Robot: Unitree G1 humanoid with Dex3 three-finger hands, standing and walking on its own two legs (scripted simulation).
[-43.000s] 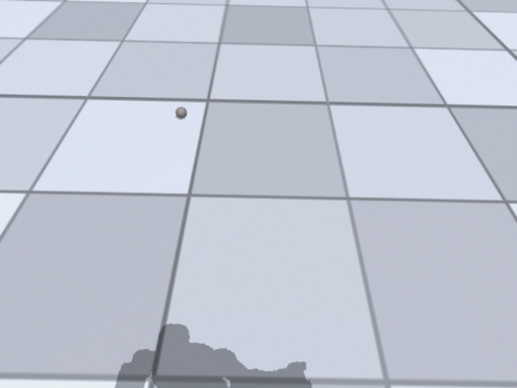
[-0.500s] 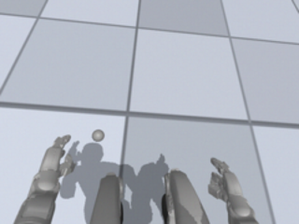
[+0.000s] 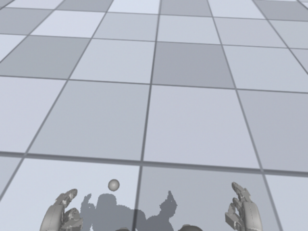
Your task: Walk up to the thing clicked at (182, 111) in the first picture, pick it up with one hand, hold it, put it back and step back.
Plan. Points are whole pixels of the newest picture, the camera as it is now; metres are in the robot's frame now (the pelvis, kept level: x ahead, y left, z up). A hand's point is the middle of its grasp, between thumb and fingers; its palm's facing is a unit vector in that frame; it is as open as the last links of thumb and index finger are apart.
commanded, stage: home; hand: left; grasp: from above
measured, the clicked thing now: (113, 185) +0.49 +0.22 -0.68
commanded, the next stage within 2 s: stand in 1.98 s
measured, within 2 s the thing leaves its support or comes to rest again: neither
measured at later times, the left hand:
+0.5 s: hand (80, 220) +0.17 +0.18 -0.04, palm faces +0.05 -0.98 -0.20, open 7.4 cm
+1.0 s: hand (81, 225) +0.16 +0.18 -0.04, palm faces +0.04 -0.98 -0.20, open 7.4 cm
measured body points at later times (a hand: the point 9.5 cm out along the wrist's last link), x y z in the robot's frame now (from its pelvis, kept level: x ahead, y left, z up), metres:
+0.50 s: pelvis +0.01 +0.00 +0.00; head +0.03 +0.00 +0.45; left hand +0.17 +0.23 -0.03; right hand +0.17 -0.24 -0.06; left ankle +0.01 +0.13 -0.68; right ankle +0.01 -0.14 -0.68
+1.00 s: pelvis +0.00 +0.00 +0.00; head +0.01 +0.00 +0.45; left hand +0.16 +0.23 -0.03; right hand +0.16 -0.25 -0.06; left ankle +0.01 +0.13 -0.68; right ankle +0.01 -0.14 -0.68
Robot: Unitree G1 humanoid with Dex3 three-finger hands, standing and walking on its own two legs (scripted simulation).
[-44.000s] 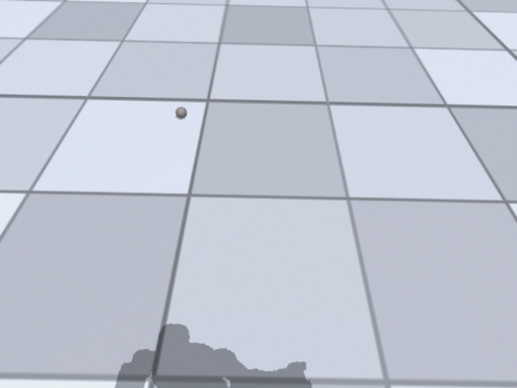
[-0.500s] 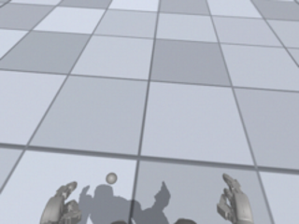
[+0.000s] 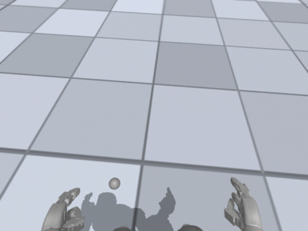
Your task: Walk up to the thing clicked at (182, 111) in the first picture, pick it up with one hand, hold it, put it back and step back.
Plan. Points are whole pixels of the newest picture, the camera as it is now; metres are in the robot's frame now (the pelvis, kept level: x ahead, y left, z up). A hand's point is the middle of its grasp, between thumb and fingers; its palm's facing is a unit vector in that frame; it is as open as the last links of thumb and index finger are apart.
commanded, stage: home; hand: left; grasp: from above
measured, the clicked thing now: (114, 183) +0.49 +0.22 -0.68
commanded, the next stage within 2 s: stand in 0.98 s
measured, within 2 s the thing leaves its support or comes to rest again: neither
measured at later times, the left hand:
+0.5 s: hand (82, 219) +0.17 +0.18 -0.04, palm faces +0.04 -0.98 -0.20, open 7.4 cm
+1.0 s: hand (82, 217) +0.17 +0.18 -0.04, palm faces +0.04 -0.98 -0.21, open 7.4 cm
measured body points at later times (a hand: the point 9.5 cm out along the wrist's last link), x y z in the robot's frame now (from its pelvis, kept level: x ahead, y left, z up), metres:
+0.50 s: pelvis +0.00 +0.00 +0.00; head +0.02 +0.00 +0.45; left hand +0.16 +0.23 -0.03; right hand +0.16 -0.24 -0.07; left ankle +0.01 +0.13 -0.68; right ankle +0.01 -0.14 -0.68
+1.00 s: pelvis +0.01 +0.00 +0.00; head +0.03 +0.01 +0.45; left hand +0.17 +0.23 -0.03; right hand +0.17 -0.24 -0.07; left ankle +0.01 +0.13 -0.68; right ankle +0.01 -0.14 -0.68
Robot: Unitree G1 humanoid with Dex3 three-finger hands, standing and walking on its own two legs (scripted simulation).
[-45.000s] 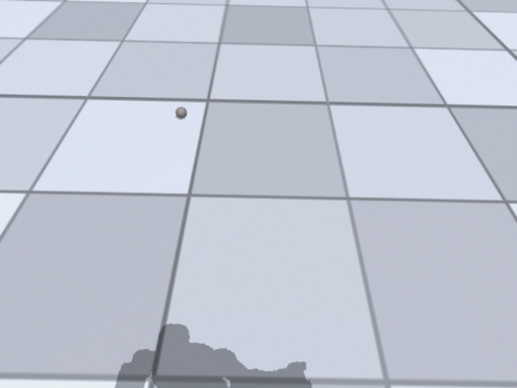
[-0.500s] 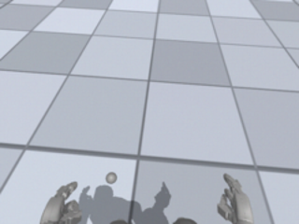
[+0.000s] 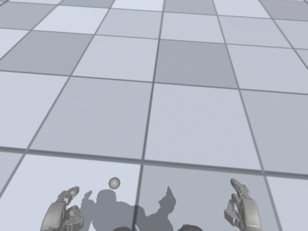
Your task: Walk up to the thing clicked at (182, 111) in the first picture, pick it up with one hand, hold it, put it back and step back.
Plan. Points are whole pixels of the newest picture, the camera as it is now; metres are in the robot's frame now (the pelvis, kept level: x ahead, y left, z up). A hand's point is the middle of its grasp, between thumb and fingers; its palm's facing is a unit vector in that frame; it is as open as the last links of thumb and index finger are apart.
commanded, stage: stand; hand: left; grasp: from above
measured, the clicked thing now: (114, 183) +0.48 +0.21 -0.68
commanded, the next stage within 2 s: none
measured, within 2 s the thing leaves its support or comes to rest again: neither
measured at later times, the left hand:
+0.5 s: hand out of the picture +0.07 +0.23 -0.11, palm faces +0.03 -0.94 -0.34, open 7.4 cm
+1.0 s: hand out of the picture +0.03 +0.24 -0.10, palm faces +0.03 -0.94 -0.34, open 7.4 cm
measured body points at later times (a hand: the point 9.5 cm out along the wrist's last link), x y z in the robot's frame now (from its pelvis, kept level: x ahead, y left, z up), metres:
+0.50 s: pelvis -0.01 +0.00 +0.04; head +0.01 +0.00 +0.49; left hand +0.07 +0.28 -0.08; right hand +0.08 -0.28 -0.09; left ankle +0.00 +0.12 -0.68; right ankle +0.00 -0.14 -0.68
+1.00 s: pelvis -0.02 +0.00 +0.06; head -0.02 -0.01 +0.51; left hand +0.02 +0.29 -0.07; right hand +0.05 -0.29 -0.08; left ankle +0.00 +0.12 -0.68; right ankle +0.00 -0.14 -0.68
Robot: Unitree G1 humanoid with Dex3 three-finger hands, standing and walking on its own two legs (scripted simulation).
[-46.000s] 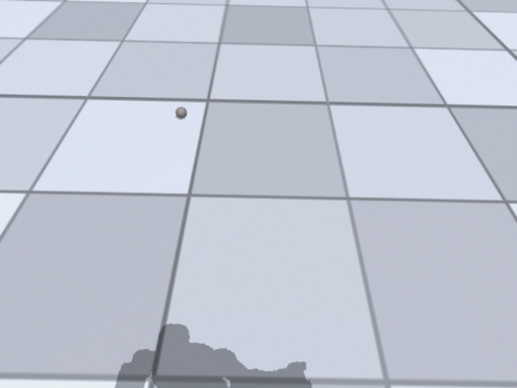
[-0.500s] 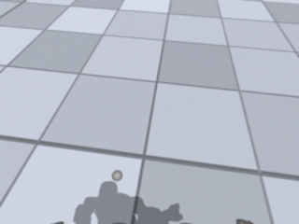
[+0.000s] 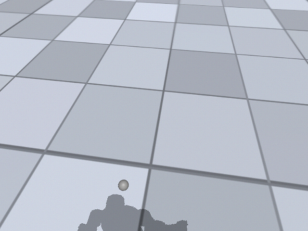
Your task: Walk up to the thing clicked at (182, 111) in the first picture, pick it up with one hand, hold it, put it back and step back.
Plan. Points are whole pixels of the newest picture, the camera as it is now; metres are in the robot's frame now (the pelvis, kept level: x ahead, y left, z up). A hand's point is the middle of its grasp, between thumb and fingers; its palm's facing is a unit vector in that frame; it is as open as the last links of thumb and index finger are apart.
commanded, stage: stand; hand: left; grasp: from above
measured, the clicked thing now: (123, 185) +0.50 +0.21 -0.74
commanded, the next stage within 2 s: step back in 1.60 s
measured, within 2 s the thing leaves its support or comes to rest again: neither
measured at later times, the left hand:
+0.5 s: hand out of the picture +0.07 +0.23 -0.16, palm faces +0.01 -0.94 -0.33, open 7.4 cm
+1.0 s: hand out of the picture +0.08 +0.23 -0.15, palm faces +0.00 -0.94 -0.34, open 7.4 cm
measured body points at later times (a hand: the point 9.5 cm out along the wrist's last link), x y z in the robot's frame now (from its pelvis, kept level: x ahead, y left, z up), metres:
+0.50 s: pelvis +0.01 -0.01 +0.00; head +0.00 -0.02 +0.45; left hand +0.07 +0.28 -0.13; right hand +0.07 -0.30 -0.14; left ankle +0.02 +0.13 -0.74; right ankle +0.02 -0.14 -0.74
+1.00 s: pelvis +0.01 -0.01 +0.00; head +0.02 -0.02 +0.45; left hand +0.08 +0.28 -0.13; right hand +0.08 -0.30 -0.14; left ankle +0.02 +0.13 -0.74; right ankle +0.02 -0.14 -0.74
